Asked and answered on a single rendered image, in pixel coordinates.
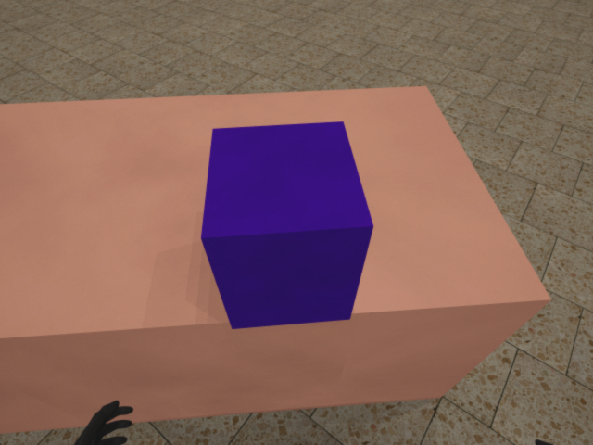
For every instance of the pedestal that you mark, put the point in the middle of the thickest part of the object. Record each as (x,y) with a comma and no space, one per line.
(107,294)

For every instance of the robot left hand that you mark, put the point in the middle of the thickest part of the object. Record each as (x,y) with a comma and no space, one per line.
(97,428)

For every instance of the carton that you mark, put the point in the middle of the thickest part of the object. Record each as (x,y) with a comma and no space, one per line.
(286,225)

